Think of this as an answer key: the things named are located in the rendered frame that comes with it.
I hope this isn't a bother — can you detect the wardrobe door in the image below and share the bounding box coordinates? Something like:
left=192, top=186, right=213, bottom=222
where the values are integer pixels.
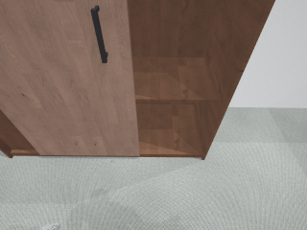
left=0, top=109, right=35, bottom=150
left=0, top=0, right=140, bottom=156

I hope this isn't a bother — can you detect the handle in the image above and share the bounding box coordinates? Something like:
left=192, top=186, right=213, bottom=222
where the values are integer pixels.
left=90, top=5, right=108, bottom=63

